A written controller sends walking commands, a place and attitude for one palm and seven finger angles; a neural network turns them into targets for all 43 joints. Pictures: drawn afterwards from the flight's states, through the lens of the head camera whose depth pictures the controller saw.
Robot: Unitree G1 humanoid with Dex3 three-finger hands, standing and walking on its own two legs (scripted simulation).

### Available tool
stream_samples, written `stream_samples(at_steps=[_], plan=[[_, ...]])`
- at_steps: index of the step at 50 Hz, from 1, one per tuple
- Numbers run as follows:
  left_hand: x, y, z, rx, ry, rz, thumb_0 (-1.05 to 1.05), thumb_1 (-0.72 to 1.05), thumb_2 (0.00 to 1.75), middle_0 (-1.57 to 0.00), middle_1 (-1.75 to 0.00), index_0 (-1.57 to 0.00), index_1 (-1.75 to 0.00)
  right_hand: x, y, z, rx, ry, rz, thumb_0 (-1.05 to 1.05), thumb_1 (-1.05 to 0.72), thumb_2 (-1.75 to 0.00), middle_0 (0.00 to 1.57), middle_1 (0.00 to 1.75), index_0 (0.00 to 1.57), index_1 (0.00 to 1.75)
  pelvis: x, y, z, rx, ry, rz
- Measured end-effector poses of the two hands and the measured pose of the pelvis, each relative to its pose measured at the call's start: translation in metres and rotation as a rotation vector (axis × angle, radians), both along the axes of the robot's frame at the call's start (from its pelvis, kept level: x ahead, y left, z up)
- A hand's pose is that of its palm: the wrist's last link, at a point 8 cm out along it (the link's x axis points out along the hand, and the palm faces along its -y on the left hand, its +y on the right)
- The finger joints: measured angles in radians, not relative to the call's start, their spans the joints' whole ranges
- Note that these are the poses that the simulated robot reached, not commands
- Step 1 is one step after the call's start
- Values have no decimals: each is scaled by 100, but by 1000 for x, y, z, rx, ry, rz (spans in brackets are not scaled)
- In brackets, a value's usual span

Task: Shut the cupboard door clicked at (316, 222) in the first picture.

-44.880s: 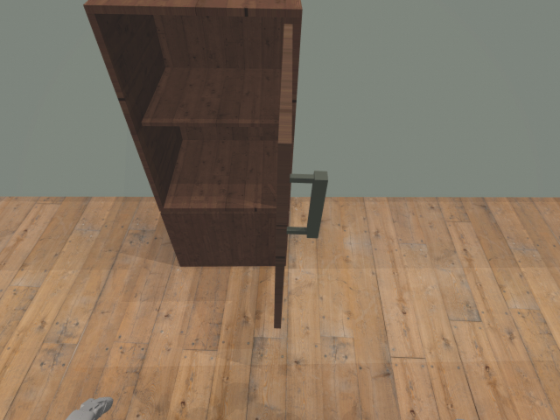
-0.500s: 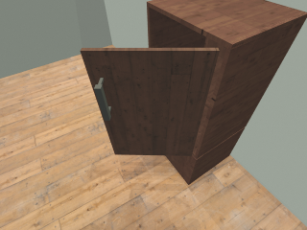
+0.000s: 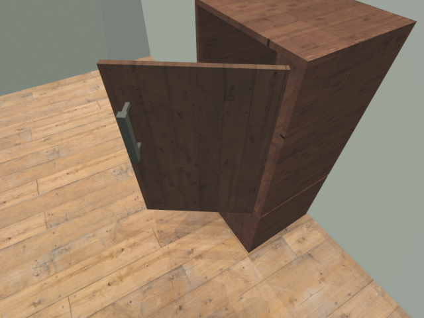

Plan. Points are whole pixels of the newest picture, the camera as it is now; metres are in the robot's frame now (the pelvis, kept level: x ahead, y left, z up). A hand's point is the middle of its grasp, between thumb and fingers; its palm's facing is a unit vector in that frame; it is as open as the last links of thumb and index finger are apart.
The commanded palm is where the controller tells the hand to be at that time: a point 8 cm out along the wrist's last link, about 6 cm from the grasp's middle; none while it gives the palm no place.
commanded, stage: shuffle to correct the standing spot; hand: left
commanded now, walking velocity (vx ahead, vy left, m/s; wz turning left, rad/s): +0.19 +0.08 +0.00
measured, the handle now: (131, 133) +0.52 +0.24 +0.03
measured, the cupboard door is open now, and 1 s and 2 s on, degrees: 55 55 55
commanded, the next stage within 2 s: come to a stop and stand still in 0.12 s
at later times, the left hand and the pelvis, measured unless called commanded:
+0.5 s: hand out of the picture +0.11 +0.20 -0.18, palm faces +0.02 -0.97 -0.23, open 7.3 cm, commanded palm none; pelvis +0.07 +0.02 -0.01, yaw +0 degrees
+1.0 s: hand out of the picture +0.10 +0.20 -0.17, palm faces +0.02 -0.98 -0.22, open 7.4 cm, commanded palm none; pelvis +0.03 +0.02 -0.01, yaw +0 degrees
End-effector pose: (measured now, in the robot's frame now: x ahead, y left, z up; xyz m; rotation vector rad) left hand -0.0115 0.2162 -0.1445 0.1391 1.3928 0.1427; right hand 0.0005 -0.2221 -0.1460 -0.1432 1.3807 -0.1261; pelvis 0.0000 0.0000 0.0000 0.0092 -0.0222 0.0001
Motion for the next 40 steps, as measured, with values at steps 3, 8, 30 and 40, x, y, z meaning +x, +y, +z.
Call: stream_samples(at_steps=[3,8,30,40], plan=[[-1,1,-3,-10,11,21,1,91,90,-20,-30,-20,-30,1,1,-1,-4,21,0,0,-91,-90,20,30,20,30,8,2,-2,-9,4,4],[1,11,-10,-25,51,44,1,91,90,-20,-30,-20,-30,9,11,2,-19,38,-10,0,-91,-90,20,30,20,30,27,12,-5,-7,14,0],[129,38,-1,49,-74,-6,1,93,90,-20,-30,-20,-30,64,31,0,-27,47,-61,2,-93,-90,20,30,20,30,73,24,-2,-2,31,-8],[131,31,4,80,-139,-49,1,91,90,-20,-30,-20,-30,90,6,-5,-24,-71,-52,0,-91,-90,20,30,20,30,62,11,-7,14,28,-3]])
